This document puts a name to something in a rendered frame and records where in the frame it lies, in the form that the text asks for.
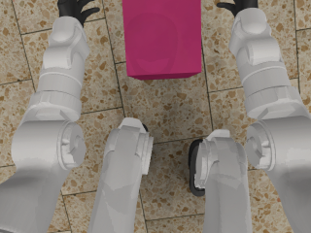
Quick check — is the left robot upper arm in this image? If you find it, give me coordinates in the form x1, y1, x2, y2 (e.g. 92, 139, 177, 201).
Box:
0, 119, 86, 233

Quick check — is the robot right thigh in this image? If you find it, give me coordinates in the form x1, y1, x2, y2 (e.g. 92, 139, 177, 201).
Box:
196, 137, 253, 233

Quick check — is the robot right hand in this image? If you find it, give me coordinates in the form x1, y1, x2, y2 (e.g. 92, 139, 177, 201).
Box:
216, 0, 259, 17

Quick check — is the robot right foot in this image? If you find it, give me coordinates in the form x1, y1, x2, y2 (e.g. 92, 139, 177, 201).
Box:
188, 139, 205, 197

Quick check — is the carton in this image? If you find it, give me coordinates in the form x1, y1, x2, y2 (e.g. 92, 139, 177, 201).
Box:
121, 0, 202, 81

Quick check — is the right robot forearm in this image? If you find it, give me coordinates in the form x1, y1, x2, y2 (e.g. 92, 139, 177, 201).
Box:
228, 8, 311, 120

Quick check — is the robot left hand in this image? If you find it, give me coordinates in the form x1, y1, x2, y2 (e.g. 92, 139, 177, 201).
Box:
57, 0, 100, 28

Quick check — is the right robot upper arm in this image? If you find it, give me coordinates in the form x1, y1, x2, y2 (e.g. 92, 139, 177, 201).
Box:
245, 116, 311, 233

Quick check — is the left robot forearm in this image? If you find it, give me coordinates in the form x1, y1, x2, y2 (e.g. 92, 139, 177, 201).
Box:
11, 16, 90, 163

